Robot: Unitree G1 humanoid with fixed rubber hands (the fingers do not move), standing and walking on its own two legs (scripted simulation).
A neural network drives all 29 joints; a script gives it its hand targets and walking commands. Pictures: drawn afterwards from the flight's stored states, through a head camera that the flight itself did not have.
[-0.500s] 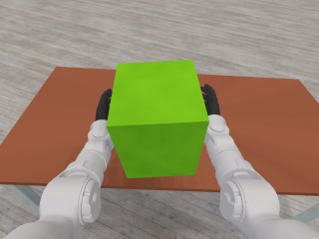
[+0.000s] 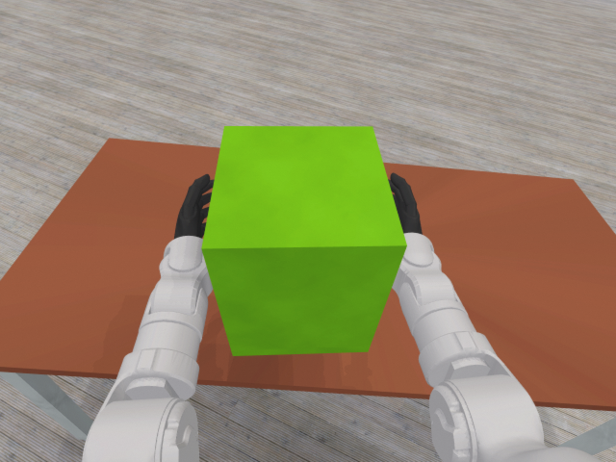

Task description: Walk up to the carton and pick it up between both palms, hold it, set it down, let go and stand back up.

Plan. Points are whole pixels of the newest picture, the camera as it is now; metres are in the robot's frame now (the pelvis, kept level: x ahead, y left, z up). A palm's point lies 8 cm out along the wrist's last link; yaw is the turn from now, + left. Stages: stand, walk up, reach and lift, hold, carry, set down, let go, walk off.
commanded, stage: reach and lift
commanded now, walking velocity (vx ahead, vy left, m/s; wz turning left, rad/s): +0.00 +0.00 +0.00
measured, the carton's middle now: (300, 245) +0.38 -0.01 +0.09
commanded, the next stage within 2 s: hold in 1.06 s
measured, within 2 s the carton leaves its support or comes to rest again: neither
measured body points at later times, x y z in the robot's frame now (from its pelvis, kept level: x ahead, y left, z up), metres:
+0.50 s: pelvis -0.01 +0.02 +0.00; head -0.04 +0.05 +0.45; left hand +0.36 +0.16 +0.15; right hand +0.36 -0.14 +0.14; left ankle +0.00 +0.11 -0.75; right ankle +0.02 -0.10 -0.75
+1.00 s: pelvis -0.01 +0.00 +0.00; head -0.04 +0.04 +0.45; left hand +0.37 +0.15 +0.16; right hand +0.37 -0.14 +0.15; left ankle +0.00 +0.11 -0.75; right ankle +0.02 -0.10 -0.75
